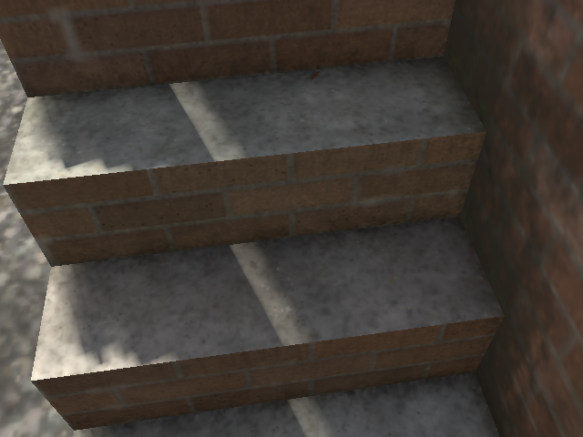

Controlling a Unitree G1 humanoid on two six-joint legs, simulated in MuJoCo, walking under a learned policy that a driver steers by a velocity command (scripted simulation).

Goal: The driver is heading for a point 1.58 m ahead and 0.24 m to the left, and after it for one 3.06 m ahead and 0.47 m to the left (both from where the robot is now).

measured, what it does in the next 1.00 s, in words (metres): stands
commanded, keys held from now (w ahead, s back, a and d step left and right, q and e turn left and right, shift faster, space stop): no key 0.76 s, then w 0.24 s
